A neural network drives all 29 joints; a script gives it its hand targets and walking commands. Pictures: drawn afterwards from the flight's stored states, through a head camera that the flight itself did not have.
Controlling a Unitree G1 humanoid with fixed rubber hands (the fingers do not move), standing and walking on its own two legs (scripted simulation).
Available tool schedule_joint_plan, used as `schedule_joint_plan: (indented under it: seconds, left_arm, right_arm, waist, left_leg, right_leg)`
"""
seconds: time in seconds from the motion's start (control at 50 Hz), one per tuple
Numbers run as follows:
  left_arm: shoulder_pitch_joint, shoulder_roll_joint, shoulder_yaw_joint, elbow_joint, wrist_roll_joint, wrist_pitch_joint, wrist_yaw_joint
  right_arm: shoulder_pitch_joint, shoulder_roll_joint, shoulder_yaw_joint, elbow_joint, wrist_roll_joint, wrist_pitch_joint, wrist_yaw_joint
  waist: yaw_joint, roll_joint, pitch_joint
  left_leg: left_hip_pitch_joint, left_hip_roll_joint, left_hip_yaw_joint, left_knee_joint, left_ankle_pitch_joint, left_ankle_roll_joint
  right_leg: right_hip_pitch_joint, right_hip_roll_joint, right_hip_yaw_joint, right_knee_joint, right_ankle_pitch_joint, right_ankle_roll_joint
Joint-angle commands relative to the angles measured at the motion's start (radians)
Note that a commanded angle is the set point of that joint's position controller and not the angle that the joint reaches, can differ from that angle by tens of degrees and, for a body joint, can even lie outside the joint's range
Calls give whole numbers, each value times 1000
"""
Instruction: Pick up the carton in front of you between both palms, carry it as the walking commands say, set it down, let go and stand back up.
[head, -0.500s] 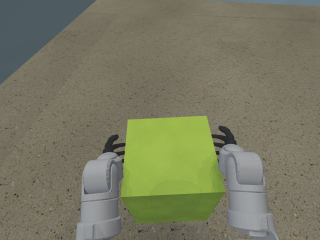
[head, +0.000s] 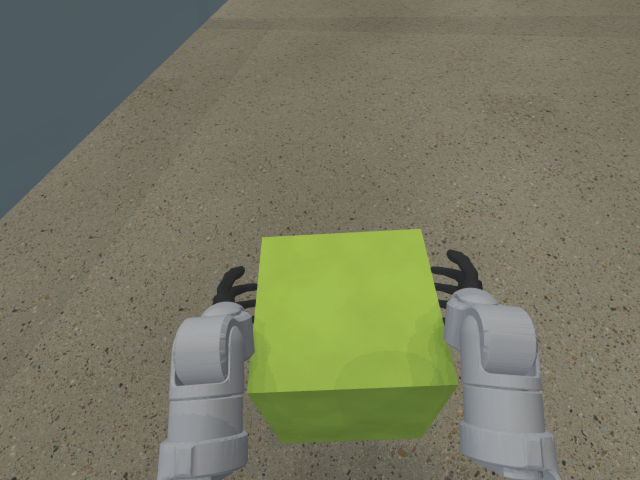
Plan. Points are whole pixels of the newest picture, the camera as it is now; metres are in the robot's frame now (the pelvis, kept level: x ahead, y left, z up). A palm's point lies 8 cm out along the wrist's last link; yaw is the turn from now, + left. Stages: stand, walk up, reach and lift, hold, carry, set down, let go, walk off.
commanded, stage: carry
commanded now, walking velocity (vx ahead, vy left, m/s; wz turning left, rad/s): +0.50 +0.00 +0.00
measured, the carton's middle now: (346, 343) +0.30 +0.00 -0.03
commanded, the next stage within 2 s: none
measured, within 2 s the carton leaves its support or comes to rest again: neither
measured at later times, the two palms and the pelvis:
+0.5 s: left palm (238, 151) +0.63 +0.18 +0.06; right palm (397, 138) +0.63 -0.10 +0.08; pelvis +0.33 +0.05 +0.00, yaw -3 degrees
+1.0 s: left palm (274, 73) +0.92 +0.14 +0.07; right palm (398, 65) +0.92 -0.15 +0.07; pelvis +0.62 +0.01 +0.00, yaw -1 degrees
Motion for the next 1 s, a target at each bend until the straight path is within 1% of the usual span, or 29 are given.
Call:
schedule_joint_plan:
  seconds: [0.0, 0.08, 0.2, 0.24, 0.26, 0.28, 0.3, 0.32, 0.34, 0.36, 0.38, 0.4, 0.46, 0.52, 0.58, 0.62, 0.66, 0.7, 0.72, 0.74, 0.76, 0.78, 0.8, 0.82, 0.84, 0.86, 0.92, 0.96, 0.98]
  left_arm:
    - [-629, -1074, -653, -171, -488, -50, -419]
    - [-582, -1039, -650, -202, -479, -43, -413]
    - [-502, -987, -644, -148, -431, -15, -403]
    - [-515, -986, -654, -128, -430, -9, -405]
    - [-525, -983, -661, -123, -429, -7, -406]
    - [-549, -979, -669, -125, -432, -4, -408]
    - [-594, -992, -678, -142, -442, 3, -410]
    - [-611, -991, -684, -134, -446, 0, -410]
    - [-635, -1008, -687, -150, -458, -8, -411]
    - [-654, -1025, -691, -162, -468, -18, -411]
    - [-660, -1043, -694, -169, -474, -26, -409]
    - [-657, -1057, -692, -175, -476, -32, -406]
    - [-622, -1072, -691, -195, -474, -45, -390]
    - [-593, -1055, -692, -217, -457, -44, -375]
    - [-554, -1030, -690, -206, -447, -27, -373]
    - [-533, -1015, -687, -179, -444, -15, -381]
    - [-533, -1004, -685, -157, -449, -6, -391]
    - [-526, -1007, -681, -130, -450, -3, -402]
    - [-538, -1006, -678, -126, -448, -3, -408]
    - [-545, -1002, -673, -119, -447, -2, -414]
    - [-534, -996, -655, -64, -438, -9, -416]
    - [-498, -1006, -645, -56, -438, -20, -415]
    - [-510, -1023, -637, -78, -437, -29, -414]
    - [-533, -1051, -635, -103, -440, -37, -413]
    - [-559, -1077, -637, -127, -446, -46, -412]
    - [-574, -1088, -640, -145, -449, -54, -410]
    - [-558, -1068, -645, -196, -452, -63, -402]
    - [-532, -1045, -649, -213, -444, -62, -399]
    - [-529, -1035, -653, -221, -443, -60, -398]
  right_arm:
    - [-481, 1087, 697, -27, 451, -3, 439]
    - [-453, 1062, 711, -78, 443, -1, 419]
    - [-418, 1009, 708, -42, 447, 32, 432]
    - [-407, 1007, 694, -4, 446, 37, 443]
    - [-401, 1001, 683, 15, 442, 37, 449]
    - [-401, 994, 674, 27, 435, 37, 454]
    - [-412, 1000, 672, 70, 428, 27, 457]
    - [-406, 1022, 663, 66, 438, 23, 459]
    - [-412, 1038, 655, 53, 439, 16, 461]
    - [-435, 1057, 653, 34, 442, 10, 462]
    - [-464, 1077, 656, 11, 447, 4, 461]
    - [-481, 1084, 657, -10, 451, 0, 460]
    - [-464, 1076, 657, -48, 453, -3, 460]
    - [-435, 1049, 659, -68, 452, 1, 457]
    - [-391, 1016, 660, -60, 437, 12, 450]
    - [-370, 1007, 661, -37, 423, 20, 448]
    - [-360, 998, 660, -14, 412, 25, 448]
    - [-373, 992, 660, 0, 411, 28, 451]
    - [-380, 991, 661, 12, 411, 27, 452]
    - [-399, 991, 666, 14, 413, 26, 453]
    - [-432, 1008, 681, 11, 424, 34, 454]
    - [-420, 1003, 685, 11, 428, 32, 456]
    - [-457, 1024, 696, -16, 442, 24, 456]
    - [-494, 1037, 702, -44, 456, 16, 455]
    - [-514, 1043, 709, -69, 462, 9, 451]
    - [-522, 1053, 715, -88, 468, 4, 447]
    - [-462, 1063, 709, -102, 464, -3, 435]
    - [-435, 1051, 709, -117, 454, -3, 429]
    - [-430, 1043, 711, -127, 451, 0, 427]
  waist:
    - [0, -141, -337]
    - [3, -156, -288]
    - [9, -187, -220]
    - [-16, -147, -266]
    - [-33, -92, -324]
    - [-44, 82, -389]
    - [-35, 334, -412]
    - [-35, 273, -399]
    - [-40, 206, -387]
    - [-37, 81, -377]
    - [-32, 43, -363]
    - [-27, 60, -373]
    - [-25, 103, -367]
    - [-27, 109, -322]
    - [-32, 122, -267]
    - [-33, 124, -226]
    - [-34, 137, -218]
    - [-11, 124, -251]
    - [-1, 98, -282]
    - [12, -29, -369]
    - [13, -245, -481]
    - [4, -239, -502]
    - [4, -208, -470]
    - [2, -144, -447]
    - [-1, -116, -417]
    - [-2, -116, -413]
    - [0, -144, -458]
    - [-1, -152, -472]
    - [-7, -143, -470]
  left_leg:
    - [-147, 31, -10, -119, 75, -13]
    - [-156, 17, 55, -371, 184, -33]
    - [-24, -34, 133, -611, 326, 10]
    - [225, -98, 206, -691, 301, 21]
    - [447, -71, 174, -667, 230, 28]
    - [621, 159, -170, -729, 126, 77]
    - [831, 343, -539, -812, 168, 216]
    - [805, 345, -524, -821, 274, 231]
    - [755, 304, -417, -796, 402, 213]
    - [703, 288, -334, -784, 459, 182]
    - [641, 271, -268, -804, 466, 153]
    - [612, 257, -210, -829, 423, 133]
    - [598, 227, -106, -874, 380, 139]
    - [626, 195, -30, -882, 436, 144]
    - [637, 165, 26, -870, 534, 131]
    - [632, 143, 80, -830, 711, 108]
    - [629, 123, 118, -759, 848, 74]
    - [561, 84, 184, -571, 898, 18]
    - [447, 61, 183, -457, 775, -18]
    - [254, 30, 148, -256, 354, -48]
    - [-23, -81, 70, -13, -216, -70]
    - [-37, -78, -24, 78, -261, -53]
    - [-32, -47, -60, 54, -239, -30]
    - [-18, -10, -79, -32, -206, -14]
    - [12, 19, -83, -176, -168, -13]
    - [81, 15, -62, -298, -148, -18]
    - [182, -29, 6, -484, -84, -30]
    - [223, -23, 39, -578, 58, -29]
    - [273, -17, 59, -657, 176, -32]
  right_leg:
    - [381, -259, 259, -202, 151, -64]
    - [415, -215, 155, -204, 244, -68]
    - [454, -194, 68, -120, 449, -15]
    - [379, -147, -9, 82, 536, 27]
    - [241, -119, -14, 249, 438, 47]
    - [42, -69, 2, 505, 168, 82]
    - [-306, 61, 78, 744, -279, 114]
    - [-387, 16, 196, 870, -322, 81]
    - [-402, -17, 223, 888, -297, 54]
    - [-395, -57, 239, 840, -232, 43]
    - [-364, -79, 239, 771, -180, 40]
    - [-333, -83, 231, 715, -142, 43]
    - [-328, -64, 180, 574, -88, 67]
    - [-365, -59, 133, 406, -8, 84]
    - [-344, -34, 83, 248, 85, 79]
    - [-296, 1, 41, 162, 151, 71]
    - [-205, 38, 1, 92, 219, 66]
    - [26, 83, -52, -38, 322, 58]
    - [213, 37, -20, -75, 429, 56]
    - [465, -173, 177, 42, 816, 20]
    - [748, -376, 449, 86, 1101, -165]
    - [664, -391, 489, 16, 1004, -197]
    - [583, -357, 415, -17, 886, -175]
    - [519, -327, 355, -36, 801, -136]
    - [459, -297, 293, -60, 729, -98]
    - [397, -267, 237, -83, 664, -77]
    - [389, -246, 171, -75, 634, -87]
    - [382, -226, 123, -30, 644, -74]
    - [350, -204, 93, -3, 595, -55]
